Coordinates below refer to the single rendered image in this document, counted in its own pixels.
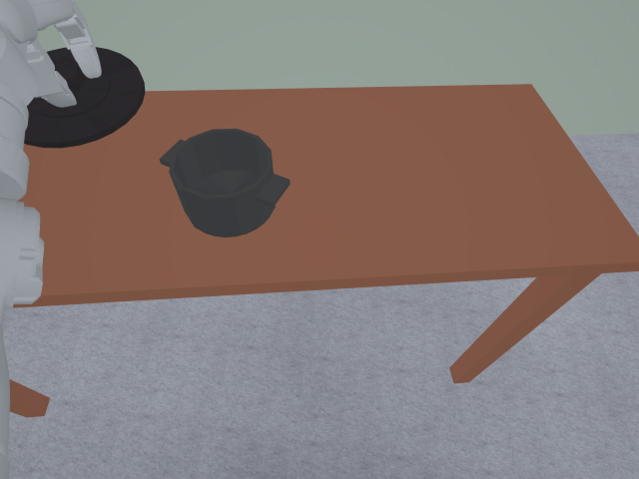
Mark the lid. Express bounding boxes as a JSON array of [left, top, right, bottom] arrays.
[[24, 47, 145, 148]]

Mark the left robot hand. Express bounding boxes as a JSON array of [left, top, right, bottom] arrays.
[[25, 0, 102, 108]]

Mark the knob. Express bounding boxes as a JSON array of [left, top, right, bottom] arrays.
[[50, 56, 86, 94]]

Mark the robot left upper arm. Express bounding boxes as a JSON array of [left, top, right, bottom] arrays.
[[0, 198, 44, 479]]

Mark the left robot forearm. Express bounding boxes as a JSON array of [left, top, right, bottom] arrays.
[[0, 0, 39, 201]]

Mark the pot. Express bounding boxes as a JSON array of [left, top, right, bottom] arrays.
[[159, 129, 291, 238]]

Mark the table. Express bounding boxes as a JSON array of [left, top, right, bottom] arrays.
[[10, 84, 639, 417]]

